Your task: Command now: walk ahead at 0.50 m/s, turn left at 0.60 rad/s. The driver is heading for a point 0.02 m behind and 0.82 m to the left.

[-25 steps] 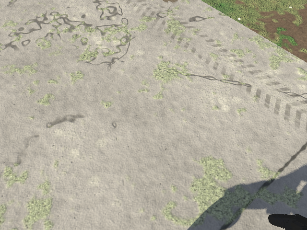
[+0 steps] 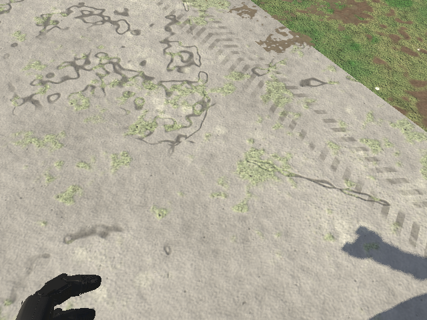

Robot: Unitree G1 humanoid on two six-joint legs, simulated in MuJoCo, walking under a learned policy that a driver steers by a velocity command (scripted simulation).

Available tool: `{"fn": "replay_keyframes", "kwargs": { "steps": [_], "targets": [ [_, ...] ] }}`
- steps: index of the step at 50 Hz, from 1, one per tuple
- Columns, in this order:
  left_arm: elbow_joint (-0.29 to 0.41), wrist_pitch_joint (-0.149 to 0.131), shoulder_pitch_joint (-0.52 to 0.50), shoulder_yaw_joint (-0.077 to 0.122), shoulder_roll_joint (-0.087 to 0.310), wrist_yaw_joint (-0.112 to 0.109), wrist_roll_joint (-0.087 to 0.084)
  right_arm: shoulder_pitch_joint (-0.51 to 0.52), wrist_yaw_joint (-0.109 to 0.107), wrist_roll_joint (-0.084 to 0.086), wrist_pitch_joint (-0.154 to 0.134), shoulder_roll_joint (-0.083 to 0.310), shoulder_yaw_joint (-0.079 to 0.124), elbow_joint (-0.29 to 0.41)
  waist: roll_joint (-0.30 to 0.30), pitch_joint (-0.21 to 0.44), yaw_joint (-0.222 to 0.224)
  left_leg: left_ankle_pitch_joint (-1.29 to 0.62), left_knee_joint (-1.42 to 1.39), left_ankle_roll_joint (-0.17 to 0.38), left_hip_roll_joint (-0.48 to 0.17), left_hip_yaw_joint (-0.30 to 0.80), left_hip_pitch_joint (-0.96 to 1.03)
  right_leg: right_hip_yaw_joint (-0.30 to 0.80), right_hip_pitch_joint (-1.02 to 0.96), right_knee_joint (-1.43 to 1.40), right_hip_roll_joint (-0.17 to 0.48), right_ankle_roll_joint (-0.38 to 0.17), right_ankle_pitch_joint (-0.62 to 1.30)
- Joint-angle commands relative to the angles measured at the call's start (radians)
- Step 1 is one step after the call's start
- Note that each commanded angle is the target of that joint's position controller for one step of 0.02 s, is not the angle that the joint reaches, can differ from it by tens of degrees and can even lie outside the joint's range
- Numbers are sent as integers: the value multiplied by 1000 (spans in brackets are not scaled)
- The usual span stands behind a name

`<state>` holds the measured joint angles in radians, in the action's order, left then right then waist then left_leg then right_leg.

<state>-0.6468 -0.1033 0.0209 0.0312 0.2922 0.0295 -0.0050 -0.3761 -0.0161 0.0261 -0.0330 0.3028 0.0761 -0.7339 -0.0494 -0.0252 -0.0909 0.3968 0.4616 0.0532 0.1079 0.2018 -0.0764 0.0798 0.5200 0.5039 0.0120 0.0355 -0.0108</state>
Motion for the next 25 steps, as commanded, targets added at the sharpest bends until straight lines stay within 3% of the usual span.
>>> {"fn": "replay_keyframes", "kwargs": {
  "steps": [1, 2, 3, 4, 5, 6, 7, 9, 11, 14, 18, 22, 23, 25],
  "targets": [
    [33, -24, 132, 69, 158, -10, 5, 36, -2, -5, -5, 107, 25, 61, 158, 87, 133, -325, 96, 90, -180, 182, -119, -11, -329, -37, 18, -66, -59],
    [25, -26, 275, 83, 209, -18, 20, 16, 2, -22, -6, 43, 1, 77, 38, 234, 184, -178, 382, 51, -113, 101, -232, 152, -581, -24, 184, -125, -111],
    [-9, -14, 349, 101, 286, -13, 32, -121, 3, 14, -16, -2, -14, 105, -302, 348, 123, 214, 709, -18, 14, -20, -580, 651, -865, -155, 407, -291, -372],
    [4, -10, 330, 84, 193, -7, 8, -104, -2, 25, -17, 107, 4, 78, -197, 282, 143, 168, 844, -35, -71, 4, -703, 746, -826, -213, 417, -283, -620],
    [11, -4, 287, 68, 133, -13, 4, 12, -2, 17, -11, 160, 20, 89, -96, 157, 170, 72, 869, -41, -106, -19, -727, 574, -712, -226, 373, -240, -594],
    [13, 2, 239, 59, 117, -16, 13, 70, -4, 4, -5, 156, 22, 100, -26, 90, 156, 1, 848, -46, -139, -52, -691, 432, -593, -233, 329, -214, -449],
    [2, 6, 213, 53, 97, -18, 18, 105, -2, -7, -5, 142, 24, 111, -20, 37, 141, -45, 800, -48, -166, -52, -669, 329, -505, -251, 288, -208, -322],
    [-13, -2, 201, 49, 78, -23, 20, 92, 7, 4, 4, 99, 21, 112, -68, 18, 114, -89, 737, -46, -200, -71, -597, 185, -426, -297, 241, -195, -197],
    [-34, -11, 211, 55, 87, -23, 10, 110, 10, 2, 15, 64, 14, 121, -58, 4, 111, -109, 687, -51, -210, -88, -612, 104, -414, -328, 244, -212, -108],
    [-62, -10, 229, 68, 124, -25, 9, 165, 17, -5, 16, 44, 5, 143, -27, -5, 118, -207, 563, -63, -221, -94, -661, 14, -450, -351, 260, -230, 4],
    [-87, 3, 235, 74, 151, -32, 5, 268, 44, -4, 1, 26, -6, 160, -13, -28, 152, -396, 338, -54, -209, -156, -606, -136, -466, -359, 230, -197, 77],
    [-124, 23, 296, 82, 182, -34, -13, 377, 66, 0, -2, 19, -12, 201, -4, -64, 181, -383, 200, -22, -187, -209, -572, -199, -538, -343, 259, -181, 128],
    [-134, 29, 307, 84, 190, -32, -20, 387, 70, -2, -2, 23, -11, 210, -4, -67, 173, -341, 177, -6, -173, -219, -554, -205, -562, -324, 271, -179, 194],
    [-145, 39, 309, 89, 219, -33, -31, 352, 71, -10, -1, 53, 5, 214, -32, -24, 127, -238, 146, 36, -115, -260, -446, -230, -603, -219, 281, -169, 506]
  ]
}}
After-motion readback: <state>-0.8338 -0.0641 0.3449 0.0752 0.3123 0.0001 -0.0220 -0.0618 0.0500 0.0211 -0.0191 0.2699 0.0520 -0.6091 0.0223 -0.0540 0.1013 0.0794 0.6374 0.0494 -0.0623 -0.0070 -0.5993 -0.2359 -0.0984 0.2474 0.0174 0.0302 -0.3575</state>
